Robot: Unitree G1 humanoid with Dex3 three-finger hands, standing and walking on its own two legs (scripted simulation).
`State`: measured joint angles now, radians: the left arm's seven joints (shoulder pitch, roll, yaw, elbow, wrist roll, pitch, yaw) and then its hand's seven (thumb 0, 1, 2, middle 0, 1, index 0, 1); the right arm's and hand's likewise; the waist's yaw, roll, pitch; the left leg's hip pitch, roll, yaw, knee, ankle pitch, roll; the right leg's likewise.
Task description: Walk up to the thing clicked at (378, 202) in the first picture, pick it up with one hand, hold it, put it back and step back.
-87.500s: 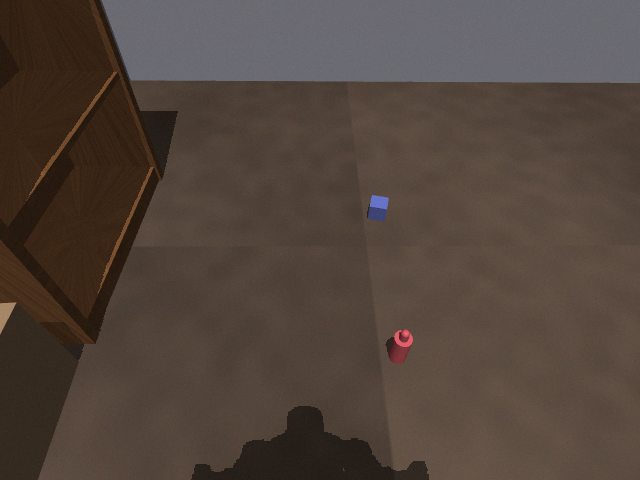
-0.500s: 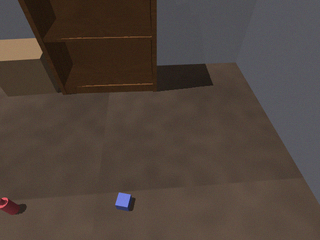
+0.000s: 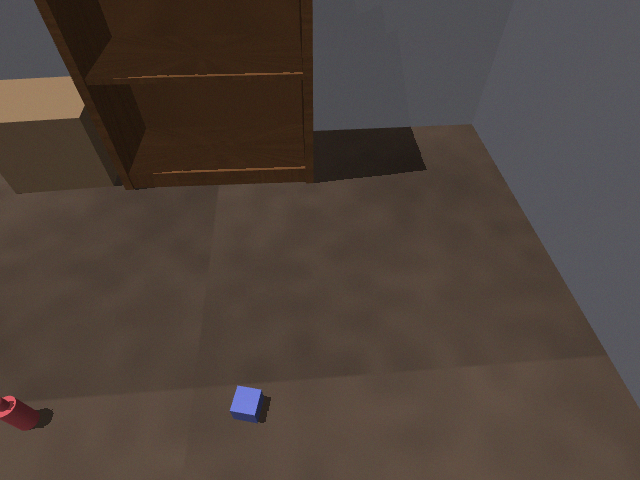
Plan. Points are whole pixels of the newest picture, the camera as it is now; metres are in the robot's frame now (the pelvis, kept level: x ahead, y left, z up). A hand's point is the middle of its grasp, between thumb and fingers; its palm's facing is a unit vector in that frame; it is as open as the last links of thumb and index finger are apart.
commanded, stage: stand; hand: left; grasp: from above
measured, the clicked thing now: (247, 404) +0.46 +0.22 -0.75
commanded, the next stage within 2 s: step back in 0.20 s
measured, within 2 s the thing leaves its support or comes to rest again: neither
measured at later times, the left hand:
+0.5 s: hand out of the picture +0.08 +0.30 -0.18, palm faces +0.01 -0.93 -0.37, open 7.4 cm
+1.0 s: hand out of the picture -0.11 +0.28 -0.16, palm faces -0.04 -0.91 -0.41, open 7.4 cm
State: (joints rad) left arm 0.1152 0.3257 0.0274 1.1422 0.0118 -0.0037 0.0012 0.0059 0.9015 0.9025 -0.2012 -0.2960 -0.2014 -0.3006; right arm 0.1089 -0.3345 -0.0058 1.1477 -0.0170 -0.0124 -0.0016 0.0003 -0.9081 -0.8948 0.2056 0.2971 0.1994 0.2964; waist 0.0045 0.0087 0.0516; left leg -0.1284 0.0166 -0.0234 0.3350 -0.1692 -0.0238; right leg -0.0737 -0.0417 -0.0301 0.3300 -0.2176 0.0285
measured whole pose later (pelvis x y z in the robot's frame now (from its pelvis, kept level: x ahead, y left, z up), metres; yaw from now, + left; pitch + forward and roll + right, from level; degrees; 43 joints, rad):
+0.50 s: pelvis -0.05 +0.03 -0.03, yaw +1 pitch -2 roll -1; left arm 0.03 0.38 0.07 0.97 0.01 0.05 0.01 0.01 0.90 0.90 -0.20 -0.30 -0.20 -0.30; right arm 0.09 -0.41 -0.06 1.00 -0.01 0.04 0.02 0.00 -0.91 -0.89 0.20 0.30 0.20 0.30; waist -0.02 0.00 0.17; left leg -0.37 -0.02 -0.02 0.70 -0.29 0.02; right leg -0.30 -0.08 -0.02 0.68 -0.33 0.02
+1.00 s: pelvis -0.16 +0.01 -0.02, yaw -4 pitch -2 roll +3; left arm 0.25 0.34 0.08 0.93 0.04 0.05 -0.01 0.01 0.90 0.90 -0.20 -0.30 -0.20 -0.30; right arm 0.11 -0.38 -0.06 0.92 -0.01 0.06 0.00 0.00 -0.91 -0.89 0.21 0.30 0.20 0.30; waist 0.04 0.01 0.14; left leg -0.53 -0.09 -0.09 0.96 -0.41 -0.01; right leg -0.23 -0.01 0.07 0.64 -0.37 -0.03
